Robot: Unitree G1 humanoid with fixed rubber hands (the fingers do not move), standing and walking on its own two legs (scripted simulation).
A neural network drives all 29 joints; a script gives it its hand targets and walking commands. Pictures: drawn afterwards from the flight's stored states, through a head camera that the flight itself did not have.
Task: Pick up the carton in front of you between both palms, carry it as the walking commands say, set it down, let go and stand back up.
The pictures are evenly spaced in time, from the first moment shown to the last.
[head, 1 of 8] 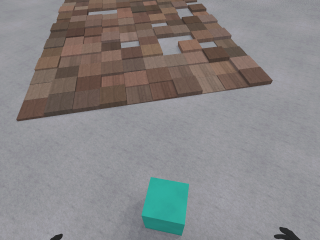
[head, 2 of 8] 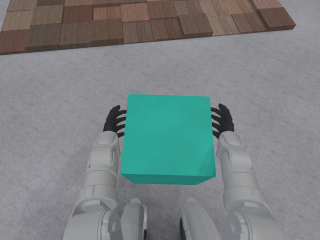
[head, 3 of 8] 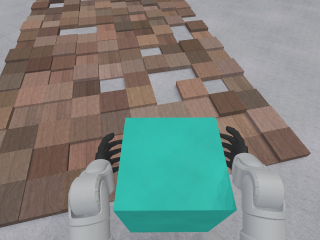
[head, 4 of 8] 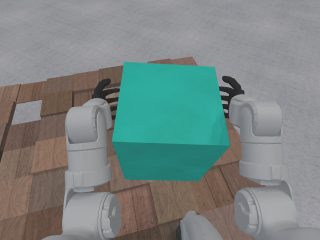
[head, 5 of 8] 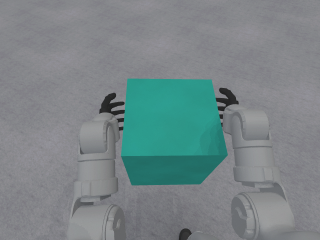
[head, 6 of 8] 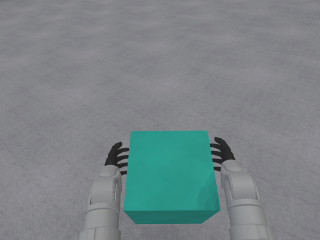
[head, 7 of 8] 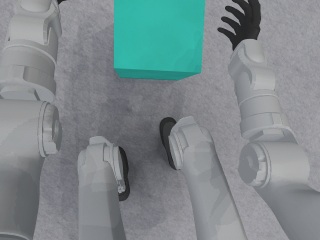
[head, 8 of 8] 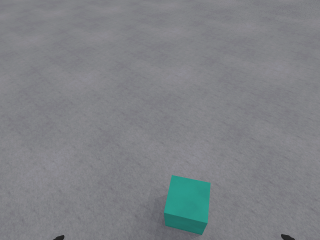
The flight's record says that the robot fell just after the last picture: no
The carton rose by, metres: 0.79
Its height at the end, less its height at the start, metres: +0.00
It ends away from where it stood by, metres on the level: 7.11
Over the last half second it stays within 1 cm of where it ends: yes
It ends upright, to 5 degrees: yes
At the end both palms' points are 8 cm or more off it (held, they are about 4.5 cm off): yes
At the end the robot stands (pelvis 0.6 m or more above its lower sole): yes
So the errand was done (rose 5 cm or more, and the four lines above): yes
